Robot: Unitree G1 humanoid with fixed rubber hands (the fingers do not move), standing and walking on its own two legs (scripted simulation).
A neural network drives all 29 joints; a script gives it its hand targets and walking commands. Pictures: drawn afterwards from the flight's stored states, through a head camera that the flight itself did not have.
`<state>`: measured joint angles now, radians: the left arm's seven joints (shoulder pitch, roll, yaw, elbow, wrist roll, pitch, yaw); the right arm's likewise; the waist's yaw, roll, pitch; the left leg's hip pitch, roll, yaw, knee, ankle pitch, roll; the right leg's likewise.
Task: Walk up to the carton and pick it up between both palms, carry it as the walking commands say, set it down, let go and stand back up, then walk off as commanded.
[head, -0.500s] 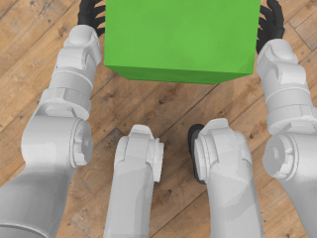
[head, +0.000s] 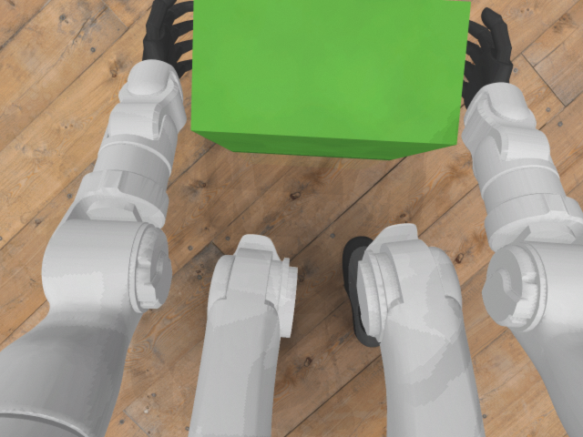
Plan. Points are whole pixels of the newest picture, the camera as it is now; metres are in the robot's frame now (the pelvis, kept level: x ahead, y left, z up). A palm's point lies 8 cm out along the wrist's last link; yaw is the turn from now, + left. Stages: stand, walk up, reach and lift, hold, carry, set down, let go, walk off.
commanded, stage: set down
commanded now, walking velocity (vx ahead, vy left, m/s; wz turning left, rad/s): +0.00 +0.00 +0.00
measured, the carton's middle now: (319, 97) +0.51 -0.03 -0.24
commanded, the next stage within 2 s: none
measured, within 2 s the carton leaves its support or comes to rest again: neither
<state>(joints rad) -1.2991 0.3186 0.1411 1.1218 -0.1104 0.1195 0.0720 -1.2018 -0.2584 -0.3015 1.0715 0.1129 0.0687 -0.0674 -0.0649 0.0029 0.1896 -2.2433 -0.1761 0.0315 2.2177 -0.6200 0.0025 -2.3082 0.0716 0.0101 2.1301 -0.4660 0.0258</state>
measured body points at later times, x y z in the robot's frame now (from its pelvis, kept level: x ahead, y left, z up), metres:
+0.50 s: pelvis +0.00 +0.00 +0.00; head +0.34 +0.00 +0.30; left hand +0.54 +0.15 -0.15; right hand +0.50 -0.22 -0.16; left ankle +0.10 +0.09 -0.34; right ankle +0.14 -0.12 -0.34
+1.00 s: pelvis -0.01 -0.01 -0.01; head +0.36 +0.00 +0.24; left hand +0.52 +0.17 -0.20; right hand +0.48 -0.26 -0.20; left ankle +0.10 +0.09 -0.34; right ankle +0.14 -0.12 -0.34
